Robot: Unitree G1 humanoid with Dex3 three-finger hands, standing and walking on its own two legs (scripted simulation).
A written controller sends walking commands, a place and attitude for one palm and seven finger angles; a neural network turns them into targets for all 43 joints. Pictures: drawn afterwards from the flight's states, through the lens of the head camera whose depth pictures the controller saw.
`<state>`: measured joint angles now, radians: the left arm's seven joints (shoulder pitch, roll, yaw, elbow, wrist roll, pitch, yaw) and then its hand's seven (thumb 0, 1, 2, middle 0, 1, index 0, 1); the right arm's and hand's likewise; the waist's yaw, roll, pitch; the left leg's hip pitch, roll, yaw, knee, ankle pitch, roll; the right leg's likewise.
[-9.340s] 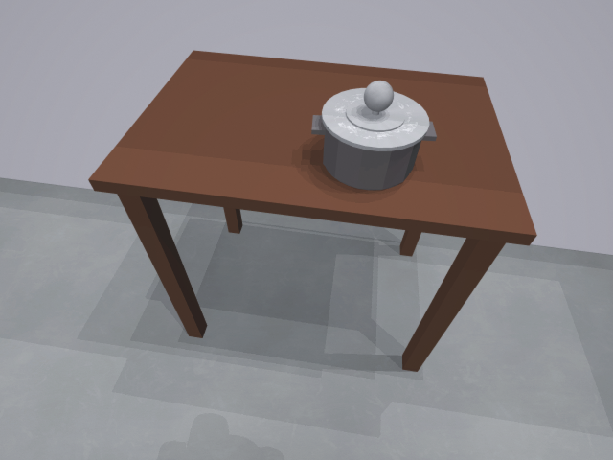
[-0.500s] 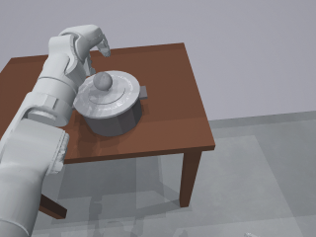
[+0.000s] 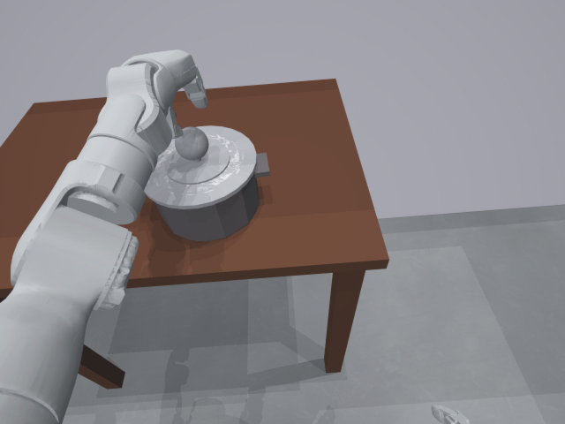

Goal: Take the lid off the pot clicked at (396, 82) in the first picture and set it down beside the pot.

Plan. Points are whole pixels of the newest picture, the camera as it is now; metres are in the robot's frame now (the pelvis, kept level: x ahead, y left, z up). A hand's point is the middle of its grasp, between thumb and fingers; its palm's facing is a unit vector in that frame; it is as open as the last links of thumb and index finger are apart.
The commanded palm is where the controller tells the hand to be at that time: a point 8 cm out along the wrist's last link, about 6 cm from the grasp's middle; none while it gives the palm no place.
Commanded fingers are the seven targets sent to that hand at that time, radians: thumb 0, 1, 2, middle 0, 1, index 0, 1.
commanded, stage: lower the open fingers around the knob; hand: left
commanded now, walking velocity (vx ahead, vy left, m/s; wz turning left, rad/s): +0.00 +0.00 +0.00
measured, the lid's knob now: (191, 143) +0.52 +0.14 +0.13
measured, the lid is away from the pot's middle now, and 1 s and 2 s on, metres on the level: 0.00 0.00 0.01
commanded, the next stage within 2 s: close the fingers and squeeze the knob in 1.02 s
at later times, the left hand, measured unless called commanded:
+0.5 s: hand (188, 131) +0.49 +0.13 +0.17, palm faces -0.36 -0.06 -0.93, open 10.2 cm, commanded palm +0.49 +0.13 +0.23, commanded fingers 0.00 -0.39 1.63 -0.85 -0.08 -0.85 -0.08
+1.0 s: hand (186, 145) +0.49 +0.13 +0.15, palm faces -0.35 -0.04 -0.93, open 10.2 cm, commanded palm +0.49 +0.14 +0.21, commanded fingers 0.00 -0.39 1.63 -0.85 -0.08 -0.85 -0.08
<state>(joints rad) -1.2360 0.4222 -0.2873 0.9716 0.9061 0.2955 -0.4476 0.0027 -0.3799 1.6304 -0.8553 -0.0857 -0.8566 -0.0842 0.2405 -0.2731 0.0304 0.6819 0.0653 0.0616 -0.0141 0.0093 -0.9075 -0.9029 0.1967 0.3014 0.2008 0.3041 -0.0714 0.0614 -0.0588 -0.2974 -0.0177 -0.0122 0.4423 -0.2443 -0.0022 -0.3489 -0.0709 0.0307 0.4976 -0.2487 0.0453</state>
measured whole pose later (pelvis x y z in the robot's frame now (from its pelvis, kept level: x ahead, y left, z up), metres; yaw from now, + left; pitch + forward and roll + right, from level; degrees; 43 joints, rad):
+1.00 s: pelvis +0.01 +0.00 +0.00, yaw -1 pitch +8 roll +1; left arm -1.14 0.41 -0.27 1.00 0.91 0.22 -0.38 0.00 -0.38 1.63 -0.85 -0.08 -0.86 -0.08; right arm 0.27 -0.27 0.01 0.69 0.06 0.04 -0.02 0.01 -0.91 -0.90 0.20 0.30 0.20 0.30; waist -0.09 0.05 -0.06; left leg -0.33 -0.01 0.00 0.46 -0.26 0.00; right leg -0.38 -0.06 0.04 0.49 -0.25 0.05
